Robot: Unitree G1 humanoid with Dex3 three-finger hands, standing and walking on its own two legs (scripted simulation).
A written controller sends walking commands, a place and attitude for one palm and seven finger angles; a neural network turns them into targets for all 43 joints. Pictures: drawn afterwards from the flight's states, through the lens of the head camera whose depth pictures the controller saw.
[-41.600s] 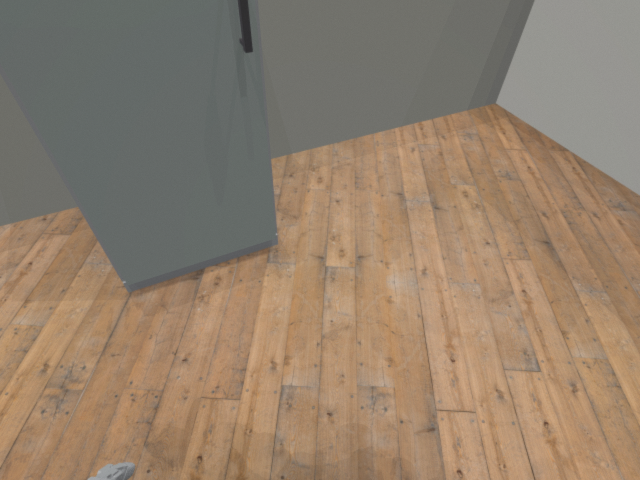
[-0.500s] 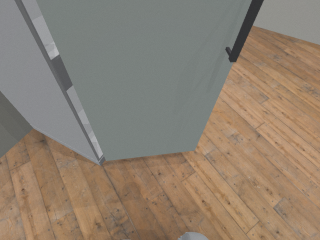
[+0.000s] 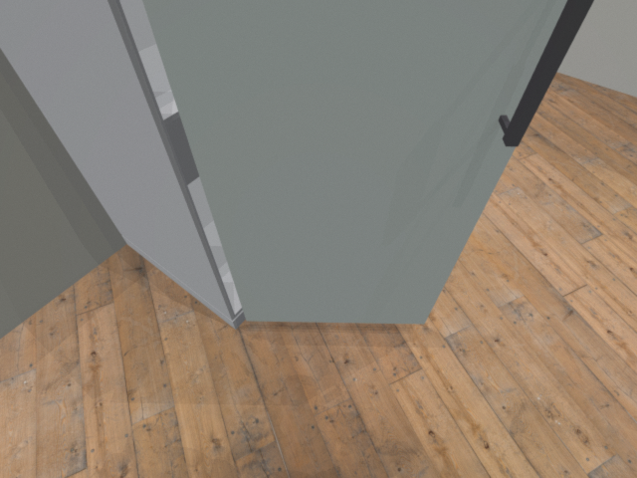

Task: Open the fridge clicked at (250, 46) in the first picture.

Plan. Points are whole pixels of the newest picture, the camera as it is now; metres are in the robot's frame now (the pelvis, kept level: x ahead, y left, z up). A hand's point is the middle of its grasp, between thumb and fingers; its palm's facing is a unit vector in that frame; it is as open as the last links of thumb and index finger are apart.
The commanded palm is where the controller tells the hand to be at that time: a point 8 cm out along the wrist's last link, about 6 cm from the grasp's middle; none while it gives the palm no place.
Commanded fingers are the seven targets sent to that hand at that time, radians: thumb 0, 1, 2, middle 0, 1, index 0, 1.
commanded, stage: take the last steps up to it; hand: right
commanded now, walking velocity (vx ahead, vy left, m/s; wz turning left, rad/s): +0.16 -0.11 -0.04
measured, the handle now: (541, 59) +0.60 -0.26 +0.21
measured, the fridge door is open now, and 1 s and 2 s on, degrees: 54 54 54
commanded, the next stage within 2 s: come to a stop and stand still in 0.20 s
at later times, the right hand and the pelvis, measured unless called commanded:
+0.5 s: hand (473, 472) +0.17 -0.21 -0.16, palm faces +0.03 +0.98 -0.18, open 7.4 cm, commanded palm none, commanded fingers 0.00 -0.90 -0.90 0.20 0.30 0.20 0.30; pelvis +0.09 -0.03 +0.01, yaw -1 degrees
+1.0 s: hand out of the picture +0.12 -0.22 -0.17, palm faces +0.09 +0.97 -0.22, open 7.4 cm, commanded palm none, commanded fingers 0.00 -0.90 -0.90 0.20 0.30 0.20 0.30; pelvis +0.07 -0.02 +0.01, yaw -2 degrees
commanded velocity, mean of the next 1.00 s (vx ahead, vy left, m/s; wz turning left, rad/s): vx -0.03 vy -0.02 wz -0.01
